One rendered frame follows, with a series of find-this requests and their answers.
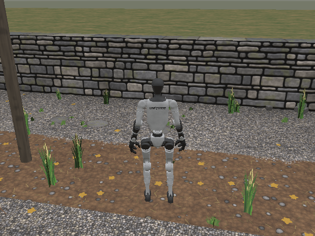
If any left robot thigh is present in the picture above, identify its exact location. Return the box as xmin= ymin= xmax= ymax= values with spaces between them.
xmin=141 ymin=137 xmax=151 ymax=171

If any left robot forearm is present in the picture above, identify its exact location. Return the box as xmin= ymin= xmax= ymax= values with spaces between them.
xmin=130 ymin=120 xmax=140 ymax=142

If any right robot upper arm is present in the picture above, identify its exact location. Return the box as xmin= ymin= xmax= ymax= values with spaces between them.
xmin=168 ymin=99 xmax=180 ymax=126

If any right robot hand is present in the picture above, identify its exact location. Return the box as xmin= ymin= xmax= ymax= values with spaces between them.
xmin=175 ymin=139 xmax=186 ymax=151

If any right robot forearm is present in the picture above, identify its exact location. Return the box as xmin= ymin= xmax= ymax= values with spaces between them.
xmin=175 ymin=119 xmax=185 ymax=141

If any left robot shin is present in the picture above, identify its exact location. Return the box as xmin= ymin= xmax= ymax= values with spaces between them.
xmin=143 ymin=163 xmax=151 ymax=195

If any left robot hand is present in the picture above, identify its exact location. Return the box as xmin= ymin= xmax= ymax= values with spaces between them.
xmin=129 ymin=141 xmax=140 ymax=154

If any left robot upper arm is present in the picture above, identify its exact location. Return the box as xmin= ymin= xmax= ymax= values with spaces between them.
xmin=135 ymin=99 xmax=147 ymax=127

